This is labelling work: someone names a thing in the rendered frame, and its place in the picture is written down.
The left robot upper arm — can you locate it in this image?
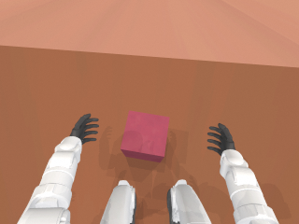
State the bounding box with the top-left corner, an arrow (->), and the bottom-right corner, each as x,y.
20,207 -> 71,224

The right robot forearm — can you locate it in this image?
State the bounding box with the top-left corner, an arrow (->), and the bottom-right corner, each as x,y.
220,149 -> 279,224

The left robot thigh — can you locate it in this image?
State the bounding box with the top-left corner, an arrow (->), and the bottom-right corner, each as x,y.
100,185 -> 135,224

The carton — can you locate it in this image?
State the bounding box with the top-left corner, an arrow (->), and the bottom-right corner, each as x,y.
121,110 -> 170,162

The robot right hand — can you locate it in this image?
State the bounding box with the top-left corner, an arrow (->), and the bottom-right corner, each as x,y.
207,123 -> 235,156

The robot left hand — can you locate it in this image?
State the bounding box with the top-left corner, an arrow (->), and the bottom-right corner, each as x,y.
69,113 -> 99,145

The left robot forearm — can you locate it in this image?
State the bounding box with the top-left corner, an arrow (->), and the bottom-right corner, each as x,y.
17,136 -> 82,224

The robot right foot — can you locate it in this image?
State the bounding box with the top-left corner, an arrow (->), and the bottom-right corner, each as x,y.
166,189 -> 180,224

